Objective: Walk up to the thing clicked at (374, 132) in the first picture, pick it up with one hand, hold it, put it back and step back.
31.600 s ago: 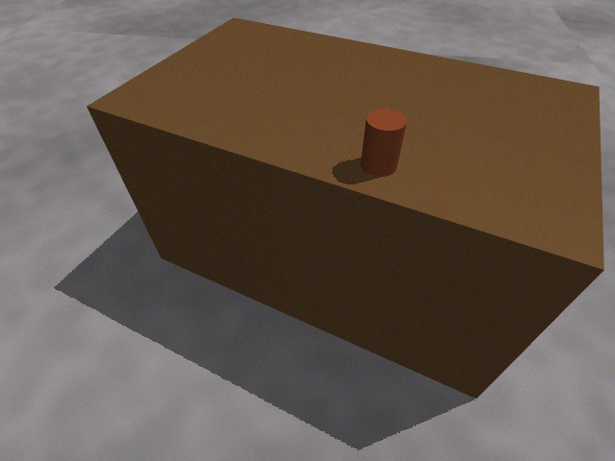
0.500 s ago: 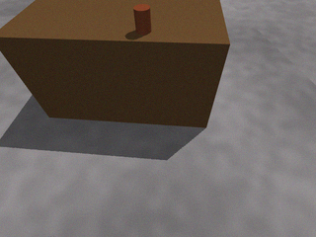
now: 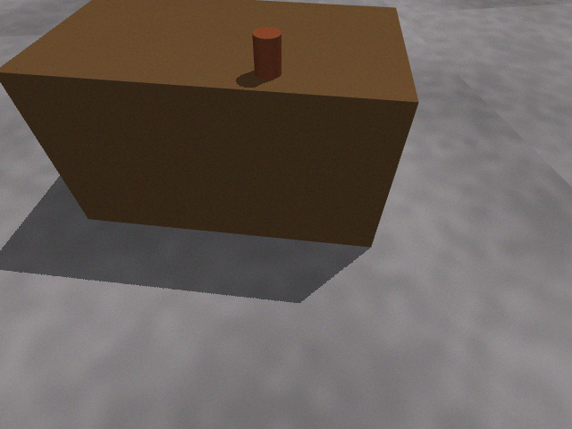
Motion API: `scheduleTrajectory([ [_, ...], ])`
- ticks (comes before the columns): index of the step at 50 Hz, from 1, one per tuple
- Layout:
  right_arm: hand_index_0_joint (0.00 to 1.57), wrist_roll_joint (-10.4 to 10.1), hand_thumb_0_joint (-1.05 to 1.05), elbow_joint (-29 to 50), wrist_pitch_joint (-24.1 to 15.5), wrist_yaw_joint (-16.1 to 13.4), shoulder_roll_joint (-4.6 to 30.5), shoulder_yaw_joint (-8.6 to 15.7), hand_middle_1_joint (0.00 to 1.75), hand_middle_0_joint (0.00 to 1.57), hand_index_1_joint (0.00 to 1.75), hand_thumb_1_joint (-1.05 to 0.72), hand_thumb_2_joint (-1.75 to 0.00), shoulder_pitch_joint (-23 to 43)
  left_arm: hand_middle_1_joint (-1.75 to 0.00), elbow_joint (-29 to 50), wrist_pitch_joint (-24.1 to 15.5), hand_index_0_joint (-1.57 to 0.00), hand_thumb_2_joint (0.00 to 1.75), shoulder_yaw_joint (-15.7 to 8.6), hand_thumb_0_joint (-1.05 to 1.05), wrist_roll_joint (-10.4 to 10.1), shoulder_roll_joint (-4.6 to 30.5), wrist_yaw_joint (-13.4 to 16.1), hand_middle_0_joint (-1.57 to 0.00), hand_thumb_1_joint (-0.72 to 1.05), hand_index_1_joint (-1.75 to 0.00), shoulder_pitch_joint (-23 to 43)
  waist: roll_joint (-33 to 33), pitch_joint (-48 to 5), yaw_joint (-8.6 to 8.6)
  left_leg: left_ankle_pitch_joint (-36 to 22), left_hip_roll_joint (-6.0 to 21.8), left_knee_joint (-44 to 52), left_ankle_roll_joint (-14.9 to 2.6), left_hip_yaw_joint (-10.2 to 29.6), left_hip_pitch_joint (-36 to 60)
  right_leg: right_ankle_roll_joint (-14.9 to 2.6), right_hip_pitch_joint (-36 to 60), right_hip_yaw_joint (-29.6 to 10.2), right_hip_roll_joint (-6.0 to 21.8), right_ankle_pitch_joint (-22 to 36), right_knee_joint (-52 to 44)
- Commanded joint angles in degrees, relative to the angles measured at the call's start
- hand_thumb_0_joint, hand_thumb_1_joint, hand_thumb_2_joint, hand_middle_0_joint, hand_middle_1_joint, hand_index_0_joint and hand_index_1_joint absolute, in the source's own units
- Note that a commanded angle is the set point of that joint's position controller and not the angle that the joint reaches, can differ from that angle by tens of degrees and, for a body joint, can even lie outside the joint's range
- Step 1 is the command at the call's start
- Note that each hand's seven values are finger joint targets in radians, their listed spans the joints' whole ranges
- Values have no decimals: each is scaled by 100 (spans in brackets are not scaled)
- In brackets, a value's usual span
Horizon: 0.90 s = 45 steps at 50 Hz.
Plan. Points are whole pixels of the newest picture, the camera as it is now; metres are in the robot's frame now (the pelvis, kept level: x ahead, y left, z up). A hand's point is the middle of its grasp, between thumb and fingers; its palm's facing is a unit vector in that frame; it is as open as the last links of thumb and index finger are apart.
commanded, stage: step back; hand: left
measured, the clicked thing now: (267, 53) +1.11 +0.13 +0.00
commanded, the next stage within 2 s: stand in 0.38 s
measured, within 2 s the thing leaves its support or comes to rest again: neither
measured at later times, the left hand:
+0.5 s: hand out of the picture +0.13 +0.25 -0.14, palm faces -0.01 -0.94 -0.34, open 7.4 cm
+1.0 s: hand out of the picture +0.07 +0.24 -0.14, palm faces -0.04 -0.94 -0.34, open 7.4 cm
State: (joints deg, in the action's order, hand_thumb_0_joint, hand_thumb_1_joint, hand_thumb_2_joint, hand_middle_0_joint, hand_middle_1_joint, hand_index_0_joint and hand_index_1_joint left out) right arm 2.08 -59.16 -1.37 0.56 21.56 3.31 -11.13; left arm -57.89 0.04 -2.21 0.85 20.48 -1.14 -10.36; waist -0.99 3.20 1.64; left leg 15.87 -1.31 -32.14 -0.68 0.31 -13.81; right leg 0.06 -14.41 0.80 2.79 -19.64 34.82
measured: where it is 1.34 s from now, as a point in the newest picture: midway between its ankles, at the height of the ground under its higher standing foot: outside the picture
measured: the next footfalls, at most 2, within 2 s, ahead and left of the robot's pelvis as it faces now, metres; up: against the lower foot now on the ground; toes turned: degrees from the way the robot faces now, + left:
none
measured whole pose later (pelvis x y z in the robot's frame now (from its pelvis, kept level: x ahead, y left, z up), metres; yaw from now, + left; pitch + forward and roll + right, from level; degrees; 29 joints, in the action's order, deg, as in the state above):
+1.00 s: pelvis +0.00 -0.01 +0.02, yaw -1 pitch -2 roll +0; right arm 0.6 -66.4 -0.6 0.9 20.0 0.6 -6.0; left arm -65.8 -0.9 0.3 0.2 19.8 -0.5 -6.4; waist 0.3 3.1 -0.1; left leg 9.2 0.5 -17.5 0.6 0.3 -6.1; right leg 0.5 -5.9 0.6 0.7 -9.5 17.5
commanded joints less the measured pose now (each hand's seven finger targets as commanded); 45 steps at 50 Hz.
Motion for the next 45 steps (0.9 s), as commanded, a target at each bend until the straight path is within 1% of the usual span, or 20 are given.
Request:
scheduleTrajectory([
  [1,20,-46,0,431,-162,-83,1301,170,30,20,30,-90,-90,640,-30,332,-206,-20,90,-226,0,-19,1059,96,-20,90,-30,376,600,-265,48,-505,1397,1193,-649,1401,-36,-190,253,-105,-60,86,-608],
  [2,20,-68,0,436,-162,-86,1206,139,30,20,30,-90,-90,731,-30,245,-257,-20,90,-222,0,-26,1115,118,-20,90,-30,259,670,-418,95,-1359,1160,915,-422,1017,59,-210,575,-233,63,852,-878],
  [3,20,-86,0,393,-156,-99,1138,107,30,20,30,-90,-90,654,-30,218,-288,-20,90,-235,0,-44,1220,131,-20,90,-30,263,684,-538,39,-1930,921,710,-243,729,30,-240,816,-375,168,1568,-879],
  [4,20,-109,0,356,-146,-114,1104,111,30,20,30,-90,-90,575,-30,193,-288,-20,90,-249,0,-50,1292,137,-20,90,-30,307,688,-609,-34,-1946,786,650,-147,595,24,-304,942,-439,251,1881,-807],
  [5,20,-118,0,313,-138,-129,1086,110,30,20,30,-90,-90,531,-30,184,-280,-20,90,-247,0,-50,1320,143,-20,90,-30,391,617,-595,-77,-1972,731,655,-110,552,55,-312,961,-460,297,2078,-746],
  [8,20,-145,0,248,-111,-146,1073,114,30,20,30,-90,-90,557,-30,157,-259,-20,90,-213,0,-48,1307,178,-20,90,-30,496,303,-756,-93,-2503,794,519,-185,513,440,-315,893,-387,304,2400,-709],
  [10,20,-152,0,209,-101,-151,1079,129,30,20,30,-90,-90,580,-30,153,-242,-20,90,-201,0,-38,1255,189,-20,90,-30,585,313,-875,-116,-2723,839,530,-222,506,567,-312,912,-324,295,2444,-643],
  [12,20,-149,0,214,-86,-157,1080,141,30,20,30,-90,-90,730,-30,128,-227,-20,90,-176,0,-26,1247,195,-20,90,-30,606,234,-796,-98,-2463,846,589,-250,495,558,-286,852,-309,289,2334,-704],
  [14,20,-158,0,184,-81,-161,1046,131,30,20,30,-90,-90,756,-30,91,-224,-20,90,-189,0,-26,1237,196,-20,90,-30,641,147,-811,-97,-2449,816,566,-226,454,512,-290,971,-333,304,2423,-705],
  [16,20,-149,0,185,-65,-152,1000,122,30,20,30,-90,-90,884,-30,57,-229,-20,90,-194,0,-13,1284,203,-20,90,-30,665,21,-725,-82,-2137,750,550,-195,374,382,-298,1030,-414,366,2445,-824],
  [18,20,-126,0,179,-47,-134,964,104,30,20,30,-90,-90,942,-30,69,-223,-20,90,-191,0,0,1313,201,-20,90,-30,765,-35,-560,-100,-1652,707,687,-166,362,282,-299,923,-510,416,2143,-966],
  [19,20,-180,0,132,-58,-126,982,35,30,20,30,-90,-90,950,-30,-34,-203,-20,90,-88,0,-90,1093,187,-20,90,-30,875,-9,-536,-171,-2018,827,1051,-174,596,591,-217,786,-562,441,2340,-1185],
  [20,20,-181,0,102,-74,-115,1037,48,30,20,30,-90,-90,980,-30,-37,-203,-20,90,-71,0,-85,1068,189,-20,90,-30,878,28,-539,-153,-2395,873,1049,-152,603,698,-160,877,-502,427,2557,-1233],
  [23,20,-178,0,11,-96,-108,1007,15,30,20,30,-90,-90,984,-30,-125,-214,-20,90,-56,0,-88,1108,199,-20,90,-30,863,113,-735,-154,-2856,889,1137,-107,530,1089,-119,1047,-466,425,2744,-1368],
  [25,20,-185,0,-20,-94,-103,998,-3,30,20,30,-90,-90,1042,-30,-175,-207,-20,90,-68,0,-85,1146,189,-20,90,-30,920,173,-642,-153,-2354,856,1336,-76,514,900,-82,1180,-477,421,2388,-1551],
  [30,20,-193,0,-110,-82,-80,972,-30,30,20,30,-90,-90,1130,-30,-303,-237,-20,90,-35,0,-55,1131,170,-20,90,-30,921,51,-562,-148,-1752,843,1573,-38,496,918,-74,1129,-511,468,1998,-1831],
  [33,20,-176,0,-181,-81,-73,975,-42,30,20,30,-90,-90,1100,-30,-347,-236,-20,90,-38,0,-39,1166,160,-20,90,-30,915,135,-527,-159,-1260,839,1715,-31,496,875,-84,1045,-533,473,1568,-1940],
  [36,20,-175,0,-210,-86,-69,994,-43,30,20,30,-90,-90,1107,-30,-380,-236,-20,90,-28,0,-28,1148,156,-20,90,-30,910,97,-583,-162,-1359,854,1727,-21,501,938,-93,1014,-514,467,1618,-1952],
  [41,20,-166,0,-307,-77,-59,1038,-58,30,20,30,-90,-90,968,-30,-419,-245,-20,90,-12,0,-45,1158,153,-20,90,-30,837,159,-444,-181,-903,811,1782,-12,499,751,-80,919,-579,477,1307,-2070],
  [45,20,-160,0,-333,-75,-57,1037,-67,30,20,30,-90,-90,896,-30,-439,-242,-20,90,-4,0,-39,1180,149,-20,90,-30,744,71,-496,-172,-1085,854,1757,-22,538,836,-99,870,-558,469,1382,-2031],
])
